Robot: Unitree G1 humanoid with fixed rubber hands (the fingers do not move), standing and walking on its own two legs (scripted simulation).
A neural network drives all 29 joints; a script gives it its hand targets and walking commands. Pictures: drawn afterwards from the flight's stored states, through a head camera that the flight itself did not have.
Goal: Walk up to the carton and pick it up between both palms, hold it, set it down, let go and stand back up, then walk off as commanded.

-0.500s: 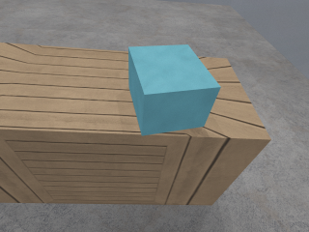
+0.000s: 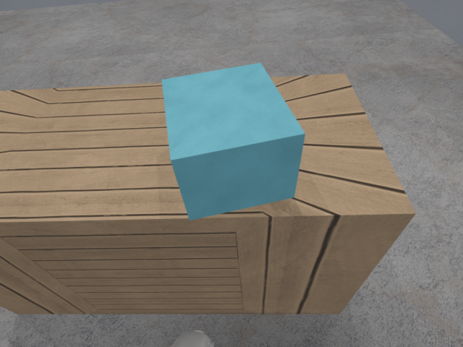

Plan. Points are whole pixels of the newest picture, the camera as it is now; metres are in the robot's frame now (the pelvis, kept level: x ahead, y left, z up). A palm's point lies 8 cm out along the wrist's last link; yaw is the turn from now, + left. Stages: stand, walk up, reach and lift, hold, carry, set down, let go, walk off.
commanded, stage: walk up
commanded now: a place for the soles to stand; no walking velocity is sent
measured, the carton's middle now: (226, 137) +0.56 +0.04 +0.05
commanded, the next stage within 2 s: none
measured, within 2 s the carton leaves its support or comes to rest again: neither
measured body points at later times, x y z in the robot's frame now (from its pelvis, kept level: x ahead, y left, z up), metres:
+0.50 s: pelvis +0.00 +0.07 +0.01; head +0.04 +0.09 +0.45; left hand +0.08 +0.41 -0.10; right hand +0.07 -0.27 -0.08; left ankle +0.05 +0.16 -0.72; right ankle +0.03 -0.07 -0.68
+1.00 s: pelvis +0.00 +0.04 +0.00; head +0.02 +0.02 +0.45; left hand +0.08 +0.38 -0.07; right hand +0.11 -0.29 -0.11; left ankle +0.01 +0.18 -0.72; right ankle -0.01 -0.08 -0.72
